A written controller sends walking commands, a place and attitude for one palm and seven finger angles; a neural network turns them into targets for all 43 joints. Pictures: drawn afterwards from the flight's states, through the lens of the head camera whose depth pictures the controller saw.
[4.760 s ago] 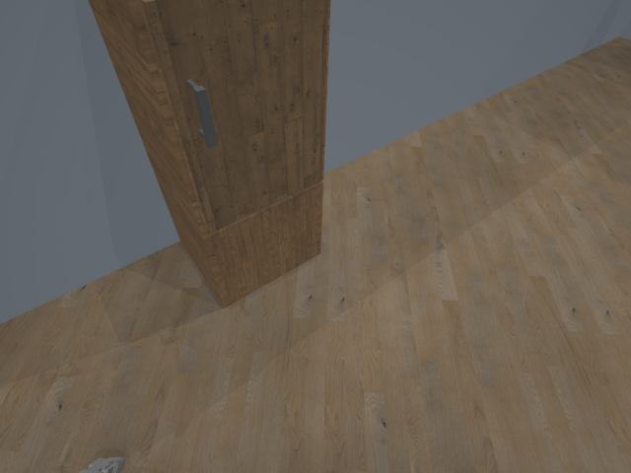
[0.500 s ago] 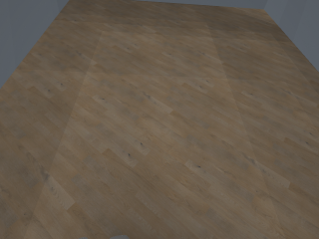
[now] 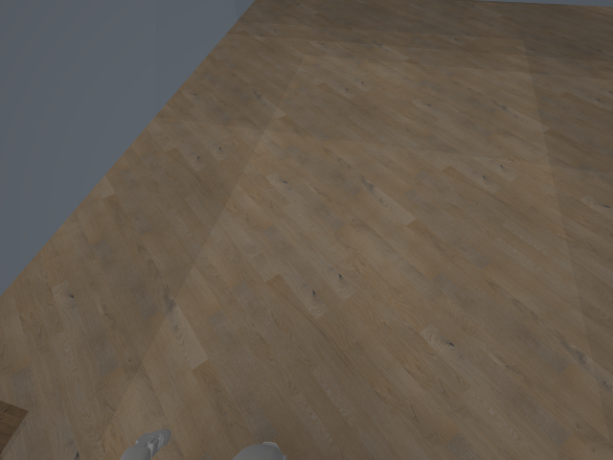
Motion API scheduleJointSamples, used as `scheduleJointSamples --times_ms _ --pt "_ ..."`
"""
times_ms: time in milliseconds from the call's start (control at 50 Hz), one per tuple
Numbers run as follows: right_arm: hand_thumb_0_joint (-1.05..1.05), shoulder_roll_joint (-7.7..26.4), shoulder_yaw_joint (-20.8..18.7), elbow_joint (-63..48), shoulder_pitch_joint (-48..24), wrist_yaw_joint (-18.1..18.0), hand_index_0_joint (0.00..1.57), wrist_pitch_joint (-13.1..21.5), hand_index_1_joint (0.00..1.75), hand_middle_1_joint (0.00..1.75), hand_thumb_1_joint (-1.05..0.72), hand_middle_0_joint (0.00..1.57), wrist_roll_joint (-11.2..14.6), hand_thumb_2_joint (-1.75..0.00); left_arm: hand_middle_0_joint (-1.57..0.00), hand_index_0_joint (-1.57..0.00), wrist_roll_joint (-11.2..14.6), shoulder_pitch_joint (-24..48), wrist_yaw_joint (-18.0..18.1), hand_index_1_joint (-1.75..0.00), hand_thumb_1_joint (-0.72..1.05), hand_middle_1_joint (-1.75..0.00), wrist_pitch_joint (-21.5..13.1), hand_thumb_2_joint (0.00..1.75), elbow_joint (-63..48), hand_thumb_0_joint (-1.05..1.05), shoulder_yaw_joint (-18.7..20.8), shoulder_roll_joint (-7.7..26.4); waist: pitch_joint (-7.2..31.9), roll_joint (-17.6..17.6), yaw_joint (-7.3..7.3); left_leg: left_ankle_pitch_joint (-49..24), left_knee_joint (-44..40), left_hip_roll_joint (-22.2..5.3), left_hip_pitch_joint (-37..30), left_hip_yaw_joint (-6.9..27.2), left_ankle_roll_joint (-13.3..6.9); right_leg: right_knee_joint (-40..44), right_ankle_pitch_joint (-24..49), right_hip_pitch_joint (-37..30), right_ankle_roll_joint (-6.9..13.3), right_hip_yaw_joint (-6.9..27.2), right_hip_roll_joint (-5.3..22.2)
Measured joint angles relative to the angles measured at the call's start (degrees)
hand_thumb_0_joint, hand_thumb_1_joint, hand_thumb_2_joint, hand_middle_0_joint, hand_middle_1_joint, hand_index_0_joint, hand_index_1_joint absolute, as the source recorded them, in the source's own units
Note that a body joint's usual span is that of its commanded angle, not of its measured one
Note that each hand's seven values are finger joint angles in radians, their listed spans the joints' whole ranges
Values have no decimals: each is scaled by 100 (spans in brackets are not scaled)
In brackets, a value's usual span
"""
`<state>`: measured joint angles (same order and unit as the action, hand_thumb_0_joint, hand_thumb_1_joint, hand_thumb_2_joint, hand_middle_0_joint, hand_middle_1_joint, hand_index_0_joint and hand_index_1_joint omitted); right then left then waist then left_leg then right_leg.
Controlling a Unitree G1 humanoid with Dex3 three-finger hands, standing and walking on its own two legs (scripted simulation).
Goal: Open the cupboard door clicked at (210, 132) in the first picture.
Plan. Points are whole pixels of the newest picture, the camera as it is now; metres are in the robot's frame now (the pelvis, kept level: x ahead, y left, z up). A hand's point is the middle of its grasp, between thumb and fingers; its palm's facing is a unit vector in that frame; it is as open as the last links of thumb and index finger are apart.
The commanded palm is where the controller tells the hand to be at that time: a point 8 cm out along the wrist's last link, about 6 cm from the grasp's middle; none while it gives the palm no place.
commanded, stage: turn to face it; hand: left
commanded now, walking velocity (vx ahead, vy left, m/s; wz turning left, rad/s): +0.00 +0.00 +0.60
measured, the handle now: out of the picture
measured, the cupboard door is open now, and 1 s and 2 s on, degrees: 0 0 0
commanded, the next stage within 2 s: take the last steps up to it in 1.92 s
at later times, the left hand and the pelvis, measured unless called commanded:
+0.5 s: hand out of the picture -0.03 +0.26 -0.17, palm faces +0.35 -0.90 -0.27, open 7.4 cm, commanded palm none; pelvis -0.01 +0.02 +0.00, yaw +18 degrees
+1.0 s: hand out of the picture -0.04 +0.19 -0.14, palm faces +0.58 -0.78 -0.25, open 7.4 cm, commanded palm none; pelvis +0.00 -0.01 +0.01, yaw +37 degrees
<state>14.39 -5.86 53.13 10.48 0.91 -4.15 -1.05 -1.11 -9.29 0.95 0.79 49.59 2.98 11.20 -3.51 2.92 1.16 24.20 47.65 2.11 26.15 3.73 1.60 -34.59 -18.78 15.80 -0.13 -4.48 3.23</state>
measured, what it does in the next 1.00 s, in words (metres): steps on the spot, turning left: left foot, then right foot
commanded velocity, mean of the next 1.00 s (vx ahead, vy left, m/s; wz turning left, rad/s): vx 0.00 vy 0.00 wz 0.60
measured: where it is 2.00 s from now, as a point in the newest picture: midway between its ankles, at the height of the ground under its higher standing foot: outside the picture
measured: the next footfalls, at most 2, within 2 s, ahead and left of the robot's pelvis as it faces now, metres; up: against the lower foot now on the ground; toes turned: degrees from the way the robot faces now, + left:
left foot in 0.36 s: +0.01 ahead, +0.14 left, +0.00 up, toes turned +20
right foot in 0.76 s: +0.09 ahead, -0.10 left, +0.00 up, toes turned +25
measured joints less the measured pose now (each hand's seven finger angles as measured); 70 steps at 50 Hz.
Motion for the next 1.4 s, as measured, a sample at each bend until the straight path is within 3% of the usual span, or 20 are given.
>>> scheduleJointSamples --times_ms 60,120,280,340,360,400,480,580,680,740,780,820,860,920,1080,1120,1140,1200,1260,1400 --pt "1 90 -53 13 -37 50 20 -57 30 30 -91 20 -22 -90 -20 -20 -21 -135 12 -30 90 -30 -4 90 -6 0 -68 -109 15 -45 -7 -16 1503 -64 391 -239 96 195 24 -212 32 -188 144" --pt "1 117 -53 -19 -75 86 20 -58 30 30 -91 20 -16 -90 -20 -20 -40 -215 16 -30 90 -30 2 90 45 0 -110 -150 -31 -139 23 -175 1845 -234 425 -406 212 382 92 -383 32 -398 274" --pt "1 71 77 -26 -297 108 20 -85 30 30 -91 20 26 -90 -21 -20 -75 -393 -22 -30 90 -30 20 90 156 0 -89 -16 -225 -414 -166 37 126 -457 -305 -777 221 248 -35 -441 -84 -964 606" --pt "1 41 142 -136 -355 114 20 16 30 30 -91 20 30 -90 -21 -20 -46 -511 -36 -30 90 -30 74 90 221 0 -4 144 -226 -511 -223 -536 -1070 -413 -824 -961 106 -173 -264 -303 -214 -1146 772" --pt "1 39 151 -186 -367 118 20 81 30 30 -91 20 19 -90 -21 -20 -20 -551 -47 -30 90 -30 108 90 242 0 35 209 -206 -540 -225 -867 -1297 -380 -891 -951 -82 -524 -369 -133 -263 -1103 841" --pt "1 -36 184 -235 -432 97 20 187 30 30 -91 20 32 -90 -20 -20 -4 -506 -25 -30 90 -30 250 90 318 0 106 363 -278 -655 -262 -711 -1059 -299 -781 -918 -300 -1594 -1099 343 -384 -579 780" --pt "0 -127 249 -264 -357 1 20 230 30 30 -91 20 8 -90 -20 -20 9 -337 -34 -30 90 -30 370 90 385 1 210 494 -258 -569 -213 -737 -1288 -255 -826 -645 -318 -2825 -904 1016 -466 1 453" --pt "0 -170 270 -177 -238 -11 20 184 30 30 -90 21 -1 -90 -20 -19 15 -164 -69 -30 91 -30 298 90 203 1 207 475 -172 -427 -165 -1062 -1741 -139 -926 -340 -334 -2404 -540 1109 -510 268 271" --pt "0 -168 217 -132 -119 2 21 135 30 30 -90 21 -19 -90 -20 -19 44 19 -48 -30 91 -30 240 90 31 1 141 340 -108 -258 -34 -1155 -1759 -36 -845 -8 -249 -1335 -595 708 -476 342 36" --pt "0 -127 160 -118 -23 8 21 86 30 30 -90 21 0 -90 -20 -19 69 56 -46 -30 90 -30 132 90 -100 1 70 242 -38 -167 12 -1084 -1504 60 -667 203 -139 -142 -112 167 -420 281 -105" --pt "0 -39 87 -98 19 12 21 45 30 30 -90 21 30 -90 -20 -19 19 52 -27 -30 90 -30 35 90 -150 0 6 121 -26 -7 11 -542 -877 71 -399 293 -81 83 104 48 -151 128 -144" --pt "1 19 29 -47 50 19 20 -27 30 30 -90 21 5 -90 -20 -20 -1 -2 -16 -30 90 -30 9 90 -175 0 -61 17 -23 22 14 91 294 118 -37 148 -32 25 64 -19 8 -29 -49" --pt "1 65 -8 -10 56 58 20 -76 30 30 -91 21 -11 -90 -20 -20 -13 -87 -2 -30 90 -30 20 90 -157 0 -95 -56 -20 -4 12 47 1324 56 240 -58 31 156 91 -157 38 -144 50" --pt "1 85 -19 -3 70 105 20 -87 30 30 -91 20 -12 -90 -20 -20 -35 -171 12 -30 90 -30 47 90 -73 0 -121 -99 -43 -98 52 -149 1834 -147 336 -299 153 353 163 -325 16 -335 202" --pt "1 29 91 21 -79 117 20 -76 30 30 -91 20 41 -90 -21 -20 -72 -315 -28 -30 90 -30 54 90 83 0 -73 56 -207 -449 -109 63 -99 -412 -454 -732 200 205 42 -363 -170 -846 639" --pt "1 25 127 -49 -110 117 20 0 30 30 -91 20 43 -90 -21 -20 -47 -389 -37 -30 90 -30 89 90 122 0 -18 156 -202 -517 -135 -415 -965 -390 -807 -845 137 -94 -119 -264 -276 -969 770" --pt "1 44 137 -104 -113 122 20 62 30 30 -91 20 34 -90 -21 -20 -20 -447 -48 -30 90 -30 123 90 127 0 17 208 -162 -518 -143 -854 -1290 -387 -907 -821 1 -392 -234 -114 -323 -979 823" --pt "1 -62 184 -171 -215 75 20 205 30 30 -91 20 27 -90 -20 -20 3 -404 -12 -30 90 -30 325 90 274 0 129 419 -218 -677 -187 -636 -996 -265 -749 -776 -301 -1905 -1217 544 -436 -304 672" --pt "0 -126 230 -205 -190 -11 20 237 30 30 -91 20 2 -90 -20 -20 13 -297 -29 -30 90 -30 384 90 363 1 198 501 -199 -610 -151 -715 -1265 -214 -819 -587 -329 -2761 -931 988 -461 21 420" --pt "0 -180 271 -130 -89 -38 20 210 30 30 -90 21 -6 -90 -20 -19 34 -48 -51 -30 91 -30 284 90 170 1 168 442 -126 -394 -90 -1167 -1883 -31 -984 -151 -355 -2230 -598 1024 -518 321 150"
